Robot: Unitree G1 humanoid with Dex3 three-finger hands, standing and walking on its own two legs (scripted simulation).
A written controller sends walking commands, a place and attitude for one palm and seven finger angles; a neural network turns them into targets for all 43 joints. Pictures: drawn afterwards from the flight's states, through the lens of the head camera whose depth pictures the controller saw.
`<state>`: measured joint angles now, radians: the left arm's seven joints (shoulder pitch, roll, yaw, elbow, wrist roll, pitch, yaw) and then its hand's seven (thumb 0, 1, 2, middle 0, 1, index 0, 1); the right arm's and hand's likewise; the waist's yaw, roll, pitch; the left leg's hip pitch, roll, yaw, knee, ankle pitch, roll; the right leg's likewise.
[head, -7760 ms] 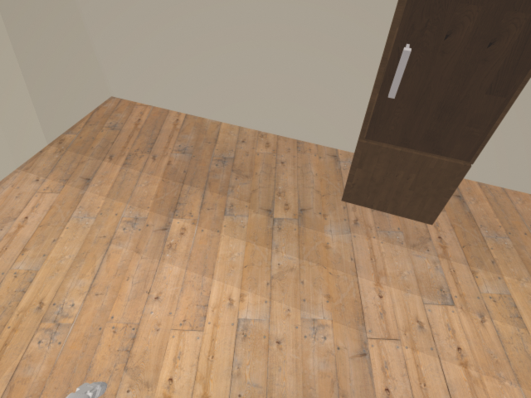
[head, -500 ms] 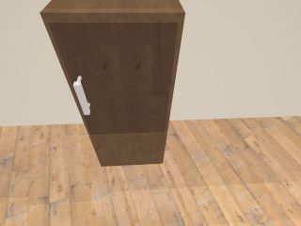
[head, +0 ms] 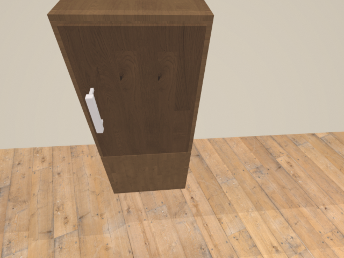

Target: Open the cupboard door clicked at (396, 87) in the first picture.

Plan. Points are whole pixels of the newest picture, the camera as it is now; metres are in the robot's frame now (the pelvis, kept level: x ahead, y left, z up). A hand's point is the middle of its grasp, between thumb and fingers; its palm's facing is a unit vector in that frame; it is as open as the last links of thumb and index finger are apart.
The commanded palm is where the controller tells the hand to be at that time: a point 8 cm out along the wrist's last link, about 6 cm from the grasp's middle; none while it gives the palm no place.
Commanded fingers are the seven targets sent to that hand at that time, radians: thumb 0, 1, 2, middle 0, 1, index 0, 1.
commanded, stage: look again from close up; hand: left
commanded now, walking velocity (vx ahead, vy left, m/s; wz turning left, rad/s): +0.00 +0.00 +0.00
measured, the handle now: (96, 111) +0.59 +0.30 -0.03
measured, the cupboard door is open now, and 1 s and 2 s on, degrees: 0 0 0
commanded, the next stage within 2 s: raise the hand with hooked fingers in 0.38 s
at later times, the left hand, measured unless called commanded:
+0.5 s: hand out of the picture +0.08 +0.26 -0.14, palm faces +0.00 -0.94 -0.33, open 7.4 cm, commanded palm +0.10 +0.31 -0.07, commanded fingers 0.00 0.85 0.88 -0.20 -0.33 -0.20 -0.33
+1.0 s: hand (64, 240) +0.18 +0.26 -0.07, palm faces +0.15 -0.99 -0.05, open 9.2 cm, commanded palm +0.16 +0.32 -0.05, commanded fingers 0.00 0.27 0.63 -0.25 -0.70 -0.25 -0.70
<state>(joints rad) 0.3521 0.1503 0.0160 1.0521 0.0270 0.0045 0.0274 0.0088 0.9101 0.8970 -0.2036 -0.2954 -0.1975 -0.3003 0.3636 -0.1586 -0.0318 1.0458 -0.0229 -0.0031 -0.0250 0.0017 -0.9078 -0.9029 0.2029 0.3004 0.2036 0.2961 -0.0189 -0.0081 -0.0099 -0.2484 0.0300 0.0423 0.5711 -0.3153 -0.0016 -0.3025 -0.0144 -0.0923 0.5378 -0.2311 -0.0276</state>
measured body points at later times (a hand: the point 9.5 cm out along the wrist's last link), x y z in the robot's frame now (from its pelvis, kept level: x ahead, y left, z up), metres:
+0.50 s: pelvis +0.00 +0.03 +0.01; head -0.01 +0.02 +0.46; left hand +0.08 +0.31 -0.12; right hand +0.10 -0.25 -0.12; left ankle -0.01 +0.12 -0.73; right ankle +0.04 -0.11 -0.73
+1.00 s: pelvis -0.02 -0.01 -0.11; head +0.07 +0.01 +0.33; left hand +0.17 +0.32 -0.06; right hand +0.22 -0.22 -0.18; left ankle -0.01 +0.12 -0.73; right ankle +0.04 -0.10 -0.73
